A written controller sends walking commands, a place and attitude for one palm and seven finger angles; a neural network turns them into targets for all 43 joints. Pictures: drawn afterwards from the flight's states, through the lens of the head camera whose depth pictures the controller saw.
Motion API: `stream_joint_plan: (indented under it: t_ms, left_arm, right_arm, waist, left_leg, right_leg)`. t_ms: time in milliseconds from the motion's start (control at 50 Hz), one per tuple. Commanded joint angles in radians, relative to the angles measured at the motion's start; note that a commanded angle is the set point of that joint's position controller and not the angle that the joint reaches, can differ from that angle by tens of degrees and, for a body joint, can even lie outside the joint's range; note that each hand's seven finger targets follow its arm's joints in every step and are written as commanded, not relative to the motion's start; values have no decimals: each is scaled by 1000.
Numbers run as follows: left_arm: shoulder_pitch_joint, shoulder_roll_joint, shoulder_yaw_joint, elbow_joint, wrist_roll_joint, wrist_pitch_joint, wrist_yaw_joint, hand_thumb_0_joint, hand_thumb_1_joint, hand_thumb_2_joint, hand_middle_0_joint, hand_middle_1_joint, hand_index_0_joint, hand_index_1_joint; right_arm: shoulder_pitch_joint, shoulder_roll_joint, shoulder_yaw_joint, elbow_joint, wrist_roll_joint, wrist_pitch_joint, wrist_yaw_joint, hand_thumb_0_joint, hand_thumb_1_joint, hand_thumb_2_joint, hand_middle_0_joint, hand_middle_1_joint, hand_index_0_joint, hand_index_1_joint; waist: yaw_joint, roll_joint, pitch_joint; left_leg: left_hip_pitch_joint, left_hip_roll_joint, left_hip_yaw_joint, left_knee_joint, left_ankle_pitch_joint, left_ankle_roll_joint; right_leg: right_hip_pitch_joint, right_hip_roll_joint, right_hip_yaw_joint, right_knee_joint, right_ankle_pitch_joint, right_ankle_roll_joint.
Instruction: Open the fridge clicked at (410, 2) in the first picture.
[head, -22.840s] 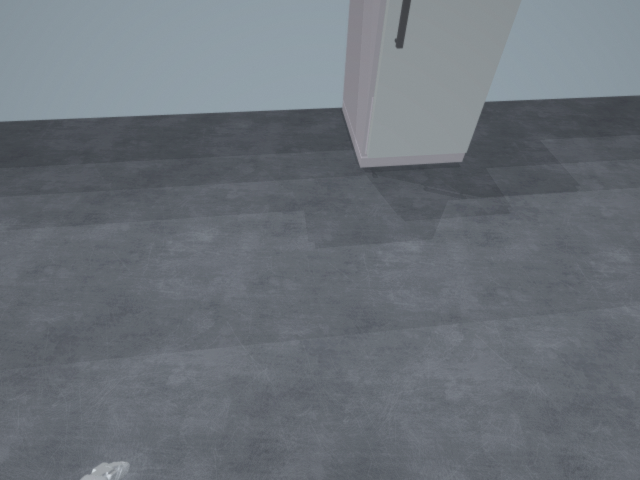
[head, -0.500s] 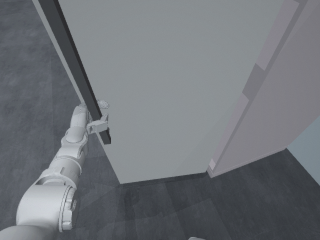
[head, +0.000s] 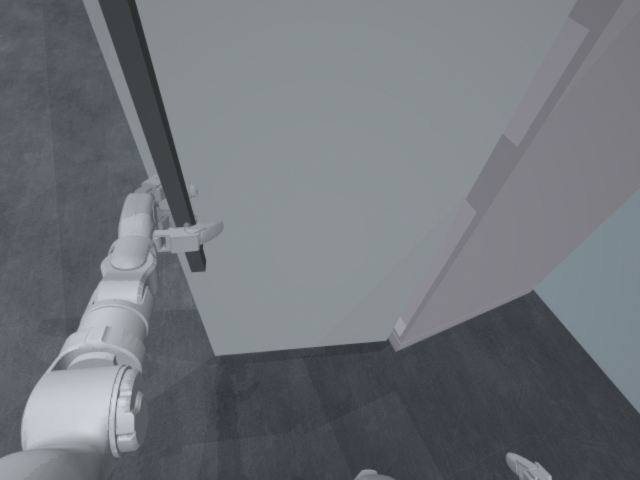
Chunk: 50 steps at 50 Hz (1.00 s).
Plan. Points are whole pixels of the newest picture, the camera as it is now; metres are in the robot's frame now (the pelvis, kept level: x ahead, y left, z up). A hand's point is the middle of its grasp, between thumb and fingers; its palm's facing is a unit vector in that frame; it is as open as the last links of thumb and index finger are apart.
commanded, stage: loosen the grip on the handle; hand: left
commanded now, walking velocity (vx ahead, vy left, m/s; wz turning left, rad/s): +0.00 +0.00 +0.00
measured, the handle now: (167, 146) +0.49 +0.19 +0.14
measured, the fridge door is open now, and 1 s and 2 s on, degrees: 73 70 70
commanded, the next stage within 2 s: slip the hand off the handle in 0.32 s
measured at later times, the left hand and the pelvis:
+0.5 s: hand (170, 230) +0.45 +0.21 +0.01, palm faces +0.15 -0.98 -0.15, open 14.3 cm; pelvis +0.02 +0.01 -0.01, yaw +0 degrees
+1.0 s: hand (120, 234) +0.44 +0.28 +0.01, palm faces +0.16 -0.97 -0.17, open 14.6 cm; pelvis +0.02 +0.01 -0.01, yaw +1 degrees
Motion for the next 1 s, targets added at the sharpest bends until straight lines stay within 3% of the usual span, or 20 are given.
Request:
stream_joint_plan:
  t_ms: [0, 40, 100, 120, 140, 180, 240, 380, 400, 440, 480, 560, 580, 720, 760, 780, 860, 880, 940, 980]
  left_arm:
    - [-336, 139, -32, -207, -3, 32, 38, 0, -550, 200, -397, -1333, -397, -1333]
    - [-335, 169, -11, -242, -6, 44, 51, 0, -550, 200, -370, -1300, -370, -1300]
    - [-337, 112, -43, -291, -17, 43, 57, 0, -550, 200, -330, -1250, -330, -1250]
    - [-462, 308, 82, -208, 4, 31, 66, 0, -550, 200, -317, -1233, -317, -1233]
    - [-479, 310, 76, -199, 8, 21, 63, 0, -550, 200, -303, -1217, -303, -1217]
    - [-429, 224, 27, -158, 9, 9, 43, 0, -550, 200, -277, -1183, -277, -1183]
    - [-377, 206, 33, -192, -8, -7, 32, 0, -550, 200, -250, -1150, -250, -1150]
    - [-348, 124, -25, -212, -34, -26, -5, 0, -550, 200, -250, -1150, -250, -1150]
    - [-449, 359, 131, -165, -11, -34, 6, 0, -550, 200, -250, -1150, -250, -1150]
    - [-455, 419, 155, -172, 11, -46, -3, 0, -550, 200, -250, -1150, -250, -1150]
    - [-433, 330, 76, -156, 19, -57, -28, 0, -550, 200, -250, -1150, -250, -1150]
    - [-437, 380, 111, -149, -11, -66, -58, 0, -550, 200, -250, -1150, -250, -1150]
    - [-420, 327, 73, -139, -18, -62, -71, 0, -550, 200, -250, -1150, -250, -1150]
    - [-403, 387, 90, -136, -20, -62, -124, 0, -550, 200, -250, -1150, -250, -1150]
    - [-411, 430, 122, -185, -28, -70, -133, 0, -550, 200, -250, -1150, -250, -1150]
    - [-363, 388, 96, -161, -31, -68, -141, 0, -550, 200, -250, -1150, -250, -1150]
    - [-361, 444, 132, -211, -36, -69, -158, 0, -550, 200, -250, -1150, -250, -1150]
    - [-304, 402, 108, -185, -39, -61, -163, 0, -550, 200, -250, -1150, -250, -1150]
    - [-323, 484, 159, -182, -39, -62, -169, 0, -550, 200, -250, -1150, -250, -1150]
    - [-331, 468, 140, -166, -31, -64, -179, 0, -550, 200, -250, -1150, -250, -1150]
  right_arm:
    - [41, -140, -44, -107, 18, -14, -8, 0, -900, -900, 200, 300, 200, 300]
    - [56, -142, -41, -105, 18, -11, -13, 0, -900, -900, 200, 300, 200, 300]
    - [66, -128, -41, -94, 15, -12, -15, 0, -900, -900, 200, 300, 200, 300]
    - [91, -150, -32, -55, 10, -1, -29, 0, -900, -900, 200, 300, 200, 300]
    - [97, -141, -28, -53, 8, 4, -35, 0, -900, -900, 200, 300, 200, 300]
    - [96, -125, -25, -61, 9, -1, -31, 0, -900, -900, 200, 300, 200, 300]
    - [109, -125, -28, -75, 6, -5, -24, 0, -900, -900, 200, 300, 200, 300]
    - [134, -123, -38, -65, 6, -5, -19, 0, -900, -900, 200, 300, 200, 300]
    - [147, -149, -35, -39, 5, 6, -32, 0, -900, -900, 200, 300, 200, 300]
    - [134, -140, -26, -65, 7, 17, -42, 0, -900, -900, 200, 300, 200, 300]
    - [128, -125, -21, -68, 10, 15, -42, 0, -900, -900, 200, 300, 200, 300]
    - [148, -144, -28, -66, 11, 17, -48, 0, -900, -900, 200, 300, 200, 300]
    - [147, -139, -27, -70, 12, 16, -47, 0, -900, -900, 200, 300, 200, 300]
    - [160, -155, -30, -67, 12, 25, -52, 0, -900, -900, 200, 300, 200, 300]
    - [167, -159, -32, -74, 14, 25, -54, 0, -900, -900, 200, 300, 200, 300]
    - [162, -150, -30, -74, 14, 26, -55, 0, -900, -900, 200, 300, 200, 300]
    - [168, -160, -31, -82, 15, 31, -55, 0, -900, -900, 200, 300, 200, 300]
    - [155, -151, -31, -88, 16, 31, -55, 0, -900, -900, 200, 300, 200, 300]
    - [154, -162, -25, -95, 16, 31, -63, 0, -900, -900, 200, 300, 200, 300]
    - [151, -154, -21, -90, 16, 30, -65, 0, -900, -900, 200, 300, 200, 300]
  waist:
    - [25, 116, -306]
    - [26, 79, -330]
    - [19, 96, -351]
    - [-9, 30, -288]
    - [-7, 38, -272]
    - [3, 69, -301]
    - [24, 132, -383]
    - [7, 61, -370]
    - [0, 8, -323]
    - [19, 51, -348]
    - [7, 116, -332]
    - [3, 108, -396]
    - [-3, 106, -385]
    - [-4, 125, -372]
    - [3, 151, -431]
    - [8, 142, -407]
    - [9, 145, -419]
    - [15, 153, -389]
    - [16, 124, -357]
    - [9, 132, -355]
  left_leg:
    - [107, -24, -63, -114, 92, 9]
    - [104, -24, -74, -106, 141, 10]
    - [134, -18, -75, -90, 205, 8]
    - [66, -21, -81, -79, 158, 14]
    - [39, -29, -81, -83, 146, 18]
    - [60, -33, -77, -79, 156, 15]
    - [115, -32, -81, -55, 279, 8]
    - [120, -22, -87, -32, 325, 7]
    - [44, -25, -85, -29, 238, 15]
    - [-6, -46, -70, -38, 170, 24]
    - [24, -46, -71, -37, 179, 21]
    - [53, -42, -82, -19, 214, 17]
    - [56, -42, -82, -17, 217, 18]
    - [44, -40, -84, -2, 222, 18]
    - [72, -40, -89, 3, 269, 18]
    - [76, -37, -91, 7, 295, 17]
    - [86, -31, -104, 8, 323, 14]
    - [81, -30, -96, 12, 309, 14]
    - [34, -34, -101, 6, 259, 18]
    - [39, -33, -100, 10, 249, 17]
  right_leg:
    - [121, 45, -14, -66, 37, -47]
    - [147, 49, -19, -58, 68, -48]
    - [139, 55, -18, -55, 108, -43]
    - [124, 55, -10, -55, 97, -36]
    - [132, 55, -8, -50, 92, -34]
    - [128, 54, -11, -43, 103, -40]
    - [138, 55, -12, -19, 169, -45]
    - [115, 63, -17, -14, 195, -34]
    - [122, 60, -8, -16, 176, -31]
    - [171, 54, 10, -14, 150, -30]
    - [136, 53, 5, -13, 154, -35]
    - [139, 56, 2, -3, 172, -34]
    - [128, 57, -2, -4, 175, -32]
    - [106, 58, -3, -1, 174, -33]
    - [123, 58, 1, 7, 204, -33]
    - [116, 59, -6, 9, 211, -35]
    - [107, 63, -8, 14, 211, -34]
    - [91, 63, -13, 11, 193, -34]
    - [101, 65, -14, 13, 166, -38]
    - [87, 63, -12, 13, 164, -35]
